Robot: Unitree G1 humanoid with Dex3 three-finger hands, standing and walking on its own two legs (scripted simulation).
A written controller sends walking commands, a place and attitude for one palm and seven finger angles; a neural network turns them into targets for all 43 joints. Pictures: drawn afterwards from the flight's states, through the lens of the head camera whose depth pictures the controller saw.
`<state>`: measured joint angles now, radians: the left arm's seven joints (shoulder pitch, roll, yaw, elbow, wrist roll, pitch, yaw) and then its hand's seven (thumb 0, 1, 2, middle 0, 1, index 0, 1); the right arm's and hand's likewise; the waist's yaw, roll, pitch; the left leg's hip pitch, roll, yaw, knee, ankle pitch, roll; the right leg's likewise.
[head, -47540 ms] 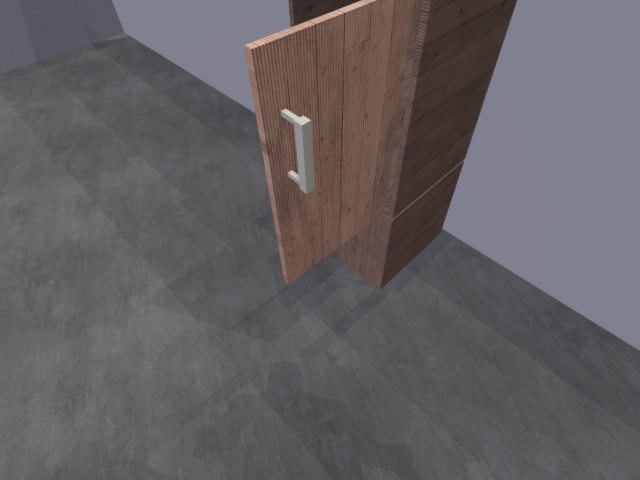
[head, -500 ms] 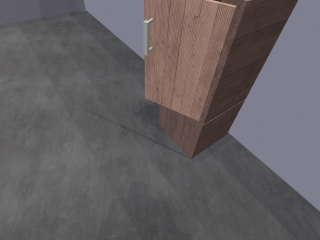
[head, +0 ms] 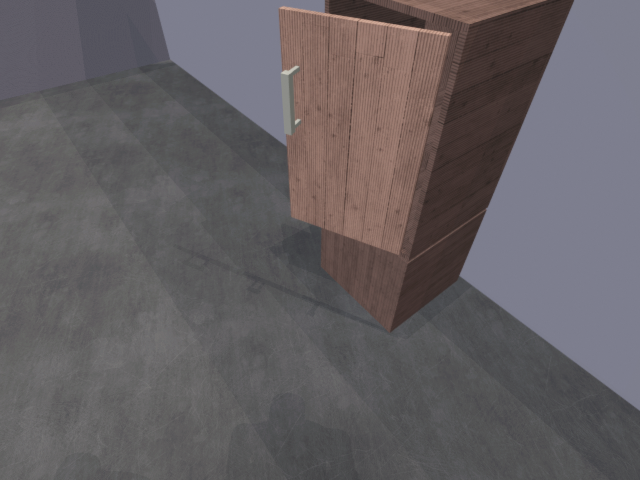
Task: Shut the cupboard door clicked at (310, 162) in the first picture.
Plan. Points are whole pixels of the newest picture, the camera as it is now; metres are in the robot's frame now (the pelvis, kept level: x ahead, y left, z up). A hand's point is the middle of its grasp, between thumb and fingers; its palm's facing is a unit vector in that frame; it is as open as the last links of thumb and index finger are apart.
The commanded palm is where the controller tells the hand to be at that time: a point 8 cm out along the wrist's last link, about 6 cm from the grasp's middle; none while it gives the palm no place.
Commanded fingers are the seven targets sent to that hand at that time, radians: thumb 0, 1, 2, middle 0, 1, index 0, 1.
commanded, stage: let the arm hang, fingers relaxed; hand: left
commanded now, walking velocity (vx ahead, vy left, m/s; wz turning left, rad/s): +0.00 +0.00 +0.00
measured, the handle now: (292, 100) +0.90 +0.12 +0.06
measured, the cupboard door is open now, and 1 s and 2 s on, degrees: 25 25 25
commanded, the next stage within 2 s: look to check the result in 0.18 s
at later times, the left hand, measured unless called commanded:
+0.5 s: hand out of the picture -0.04 +0.18 -0.18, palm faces +0.04 -0.98 -0.19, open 7.4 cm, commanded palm none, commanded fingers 0.00 0.90 0.90 -0.20 -0.30 -0.20 -0.30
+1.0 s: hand out of the picture +0.01 +0.19 -0.17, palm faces +0.03 -0.97 -0.22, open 7.4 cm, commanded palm none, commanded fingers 0.00 0.90 0.90 -0.20 -0.30 -0.20 -0.30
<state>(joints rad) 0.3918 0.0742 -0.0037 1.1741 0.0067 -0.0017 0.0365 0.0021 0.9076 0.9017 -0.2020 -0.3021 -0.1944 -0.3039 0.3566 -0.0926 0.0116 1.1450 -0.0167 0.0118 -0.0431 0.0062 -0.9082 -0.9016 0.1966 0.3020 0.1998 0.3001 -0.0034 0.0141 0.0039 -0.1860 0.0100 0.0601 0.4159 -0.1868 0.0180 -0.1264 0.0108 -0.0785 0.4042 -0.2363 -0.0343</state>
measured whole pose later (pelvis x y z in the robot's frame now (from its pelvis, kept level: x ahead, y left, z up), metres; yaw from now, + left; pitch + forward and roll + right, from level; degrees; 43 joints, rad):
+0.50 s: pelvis +0.00 +0.01 +0.00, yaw -1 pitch -2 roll +0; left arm 0.36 0.12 0.01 1.16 0.01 0.00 0.04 0.00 0.91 0.90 -0.20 -0.30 -0.19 -0.30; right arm 0.35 -0.12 0.00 1.13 -0.02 0.00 -0.04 0.01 -0.91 -0.90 0.20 0.30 0.20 0.30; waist -0.01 0.02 0.02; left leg -0.20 -0.01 0.08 0.41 -0.18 0.04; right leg -0.16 -0.01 -0.06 0.42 -0.23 -0.02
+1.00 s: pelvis +0.01 +0.01 +0.00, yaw +0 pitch -2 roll +0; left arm 0.27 0.17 0.01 1.13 0.01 0.00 0.03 0.00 0.91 0.90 -0.20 -0.30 -0.20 -0.30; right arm 0.27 -0.18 0.00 1.11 -0.02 0.00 -0.03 0.01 -0.91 -0.90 0.20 0.30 0.20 0.30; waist -0.02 0.01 0.04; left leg -0.19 -0.01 0.06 0.40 -0.19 0.03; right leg -0.13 -0.01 -0.08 0.41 -0.25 -0.02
